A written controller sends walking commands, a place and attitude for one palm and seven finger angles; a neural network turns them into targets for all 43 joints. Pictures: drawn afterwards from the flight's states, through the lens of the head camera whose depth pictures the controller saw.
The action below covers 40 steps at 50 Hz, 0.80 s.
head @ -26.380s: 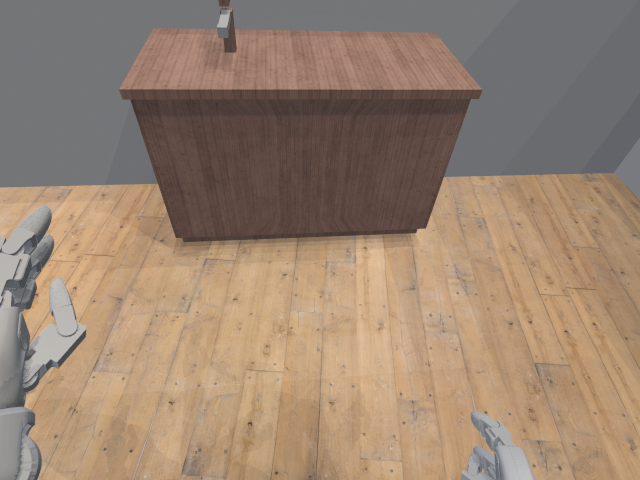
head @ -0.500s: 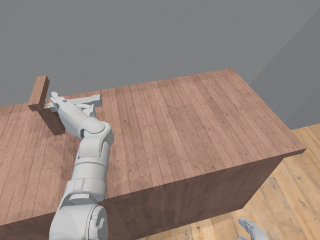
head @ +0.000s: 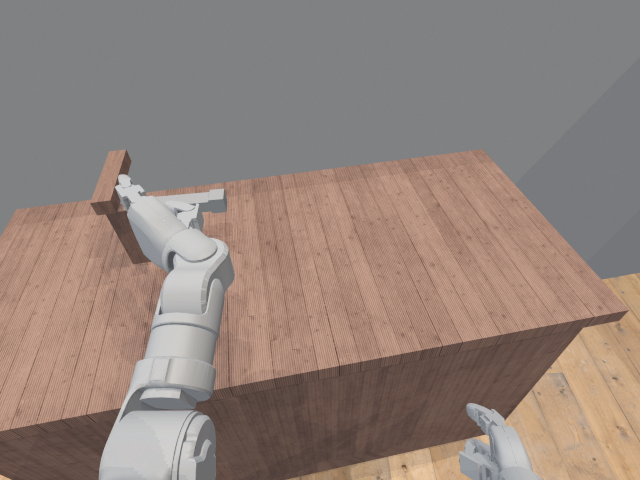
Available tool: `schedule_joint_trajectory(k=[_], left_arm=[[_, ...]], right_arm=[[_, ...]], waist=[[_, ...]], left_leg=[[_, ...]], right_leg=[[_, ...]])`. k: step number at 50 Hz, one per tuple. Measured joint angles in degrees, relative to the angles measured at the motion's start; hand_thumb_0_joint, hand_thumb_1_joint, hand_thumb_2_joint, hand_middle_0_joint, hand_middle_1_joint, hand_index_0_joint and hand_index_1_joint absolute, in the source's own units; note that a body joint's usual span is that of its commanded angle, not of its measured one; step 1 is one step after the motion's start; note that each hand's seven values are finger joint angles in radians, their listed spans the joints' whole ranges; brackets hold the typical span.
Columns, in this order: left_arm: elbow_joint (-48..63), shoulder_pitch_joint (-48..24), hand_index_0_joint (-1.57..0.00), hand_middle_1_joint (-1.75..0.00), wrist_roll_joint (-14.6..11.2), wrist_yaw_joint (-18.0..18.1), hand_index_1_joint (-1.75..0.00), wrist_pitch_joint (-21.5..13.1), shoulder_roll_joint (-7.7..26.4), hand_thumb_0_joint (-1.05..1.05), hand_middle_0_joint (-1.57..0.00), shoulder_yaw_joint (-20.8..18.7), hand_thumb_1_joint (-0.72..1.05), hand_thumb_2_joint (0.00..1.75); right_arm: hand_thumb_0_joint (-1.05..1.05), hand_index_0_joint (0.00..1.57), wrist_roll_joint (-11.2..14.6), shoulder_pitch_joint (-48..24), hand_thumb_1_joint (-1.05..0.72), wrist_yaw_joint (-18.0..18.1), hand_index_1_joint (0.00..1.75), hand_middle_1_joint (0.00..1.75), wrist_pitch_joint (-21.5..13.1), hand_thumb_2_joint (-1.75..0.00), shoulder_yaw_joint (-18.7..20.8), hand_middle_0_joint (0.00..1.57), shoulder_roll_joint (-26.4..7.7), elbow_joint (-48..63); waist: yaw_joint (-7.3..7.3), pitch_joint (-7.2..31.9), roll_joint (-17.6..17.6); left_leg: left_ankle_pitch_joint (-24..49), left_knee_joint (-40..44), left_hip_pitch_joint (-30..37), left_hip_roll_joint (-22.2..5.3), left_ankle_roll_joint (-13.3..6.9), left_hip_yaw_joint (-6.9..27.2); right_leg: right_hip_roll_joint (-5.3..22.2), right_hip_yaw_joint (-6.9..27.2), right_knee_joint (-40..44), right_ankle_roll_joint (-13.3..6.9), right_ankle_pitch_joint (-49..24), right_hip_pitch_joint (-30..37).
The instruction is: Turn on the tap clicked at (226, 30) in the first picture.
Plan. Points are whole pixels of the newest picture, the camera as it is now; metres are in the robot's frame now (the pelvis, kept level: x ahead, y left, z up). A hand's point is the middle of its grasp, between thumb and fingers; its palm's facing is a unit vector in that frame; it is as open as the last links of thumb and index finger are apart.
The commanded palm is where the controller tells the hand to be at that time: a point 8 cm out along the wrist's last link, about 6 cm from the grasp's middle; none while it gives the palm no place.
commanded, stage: lift the hand up off the lever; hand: left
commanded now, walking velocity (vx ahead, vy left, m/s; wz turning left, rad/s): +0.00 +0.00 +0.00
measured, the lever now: (218, 200) +0.52 +0.22 +0.07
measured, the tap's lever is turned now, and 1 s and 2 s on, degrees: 86 86 86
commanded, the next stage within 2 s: draw the hand back beside the body in 0.06 s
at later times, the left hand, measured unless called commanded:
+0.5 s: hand (189, 252) +0.35 +0.19 +0.13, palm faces +0.29 -0.94 -0.17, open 7.7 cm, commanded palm +0.31 +0.23 +0.15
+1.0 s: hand (124, 288) +0.27 +0.24 +0.15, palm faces +0.24 -0.94 -0.25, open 7.5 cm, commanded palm +0.23 +0.28 +0.16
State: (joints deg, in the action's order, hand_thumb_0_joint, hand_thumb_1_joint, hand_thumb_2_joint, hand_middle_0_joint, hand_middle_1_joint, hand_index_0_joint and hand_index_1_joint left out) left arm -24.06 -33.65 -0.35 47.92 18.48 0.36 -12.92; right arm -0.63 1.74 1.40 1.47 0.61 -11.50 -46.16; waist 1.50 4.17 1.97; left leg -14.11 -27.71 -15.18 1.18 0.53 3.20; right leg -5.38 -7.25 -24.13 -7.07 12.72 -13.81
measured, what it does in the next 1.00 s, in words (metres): stands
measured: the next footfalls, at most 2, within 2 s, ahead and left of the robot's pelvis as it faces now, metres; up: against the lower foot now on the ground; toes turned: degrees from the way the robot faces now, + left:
none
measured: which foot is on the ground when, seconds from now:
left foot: down 0.00-1.00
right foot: down 0.00-1.00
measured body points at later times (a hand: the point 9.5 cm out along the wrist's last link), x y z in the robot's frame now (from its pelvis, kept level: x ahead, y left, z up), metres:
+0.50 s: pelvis +0.01 +0.01 +0.00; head -0.01 -0.01 +0.45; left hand +0.33 +0.24 +0.14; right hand +0.15 -0.25 -0.09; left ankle +0.00 +0.13 -0.74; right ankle +0.01 -0.03 -0.74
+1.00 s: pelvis +0.01 +0.04 +0.01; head -0.02 +0.02 +0.46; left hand +0.25 +0.29 +0.16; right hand +0.19 -0.18 -0.07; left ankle +0.00 +0.13 -0.74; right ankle +0.01 -0.03 -0.74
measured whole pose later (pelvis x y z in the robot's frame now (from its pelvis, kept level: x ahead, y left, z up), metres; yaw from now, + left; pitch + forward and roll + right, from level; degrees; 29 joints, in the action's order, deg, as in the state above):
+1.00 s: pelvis +0.01 +0.04 +0.01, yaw -4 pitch -6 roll +0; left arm 9.3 10.1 -6.0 5.6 -3.5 18.0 -9.0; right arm 1.3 6.8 1.5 1.8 -2.4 -12.0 -35.7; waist 2.4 -2.7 3.0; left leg -12.2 -19.8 -1.9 2.0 -2.4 -0.9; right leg -4.8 -2.7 -16.4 -4.7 9.3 -1.5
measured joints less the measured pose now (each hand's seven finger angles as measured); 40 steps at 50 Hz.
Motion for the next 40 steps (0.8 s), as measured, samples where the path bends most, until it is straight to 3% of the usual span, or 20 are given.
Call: schedule_joint_trajectory(k=[9,10,13,17,20,23,27,32,40], left_arm=[[-2.23,-1.73,-0.16,-0.15,0.33,0.60,-0.15,-0.81,-0.15,0.02,-0.15,-0.84,0.90,0.89],[-1.51,-1.08,-0.15,-0.15,0.85,-0.85,-0.15,-0.64,0.26,0.02,-0.15,0.02,0.90,0.90],[3.74,3.58,-0.15,-0.15,0.45,-10.33,-0.15,-1.12,2.66,0.02,-0.15,2.63,0.90,0.90],[11.82,11.87,-0.16,-0.16,-4.03,-23.09,-0.16,-3.19,5.79,0.02,-0.16,3.66,0.90,0.89],[16.37,18.03,-0.16,-0.16,-6.29,-27.32,-0.16,-3.80,7.71,0.02,-0.16,2.79,0.90,0.89],[18.13,24.95,-0.17,-0.17,-6.47,-33.04,-0.17,-8.07,12.47,0.02,-0.17,2.71,0.90,0.89],[21.67,31.20,-0.17,-0.18,-5.86,-36.84,-0.18,-13.82,16.57,0.02,-0.17,3.92,0.90,0.89],[23.83,32.11,-0.17,-0.20,-5.36,-38.65,-0.20,-19.51,17.40,0.02,-0.17,6.51,0.90,0.89],[25.60,35.25,-0.18,-0.22,-5.36,-40.98,-0.22,-22.08,16.84,0.02,-0.18,7.35,0.90,0.89]], right_arm=[[0.01,0.20,-0.33,1.72,-0.91,-0.54,0.30,0.30,0.61,-0.90,-0.01,0.20,0.47,-0.39],[0.01,0.20,-0.27,1.99,-0.91,-0.42,0.30,0.30,0.97,-0.90,-0.16,0.20,0.43,-0.15],[0.01,0.20,0.59,3.02,-0.91,0.90,0.30,0.30,2.87,-0.90,-0.56,0.20,0.27,1.98],[0.01,0.20,2.30,4.73,-0.91,2.86,0.30,0.30,4.66,-0.90,-0.88,0.20,-0.58,5.14],[0.01,0.20,3.00,5.38,-0.91,3.28,0.30,0.30,5.16,-0.90,-0.95,0.20,-1.28,6.39],[0.01,0.20,3.20,5.94,-0.91,2.16,0.30,0.30,4.70,-0.90,-0.74,0.20,-1.88,7.50],[0.01,0.20,3.15,7.43,-0.91,1.51,0.30,0.30,2.00,-0.90,0.04,0.20,-3.39,8.40],[0.01,0.19,3.07,7.02,-0.91,1.35,0.30,0.30,0.22,-0.90,0.02,0.20,-3.94,7.11],[0.01,0.20,2.63,3.94,-0.91,0.45,0.30,0.30,0.38,-0.90,-2.21,0.20,-0.82,8.61]], waist=[[-0.31,0.28,0.18],[-0.36,0.11,0.01],[-0.77,-0.64,-0.30],[-1.52,-1.52,-0.12],[-2.19,-2.07,-0.20],[-3.00,-3.16,-0.44],[-1.71,-5.45,0.57],[0.35,-7.18,1.38],[-0.11,-7.25,0.99]], left_leg=[[-0.17,-0.20,-0.98,0.12,-0.29,-0.53],[-0.16,-0.01,-0.77,0.23,-0.37,-0.77],[0.02,1.24,0.86,0.35,-0.67,-2.08],[0.08,2.94,4.02,-0.08,-0.88,-3.89],[-0.08,3.55,6.01,-0.52,-0.85,-4.70],[-0.03,4.02,7.85,-0.75,-0.79,-4.79],[0.28,4.45,9.76,-0.86,-1.03,-4.31],[1.59,5.72,10.85,-0.22,-1.58,-3.14],[2.65,7.72,12.09,0.32,-2.19,-3.62]], right_leg=[[0.16,0.47,-0.51,0.09,0.10,-1.25],[0.28,0.69,-0.82,0.07,0.23,-1.34],[0.45,1.99,-1.38,0.08,0.54,-0.87],[-0.03,3.89,-0.43,0.40,0.20,1.45],[-0.51,4.78,0.51,0.51,-0.19,3.36],[-0.76,4.95,1.47,0.78,-0.51,5.40],[-0.90,4.59,3.74,0.72,-1.60,8.32],[-0.32,3.53,6.29,1.16,-3.10,10.36],[0.20,4.06,7.79,1.59,-4.09,11.28]])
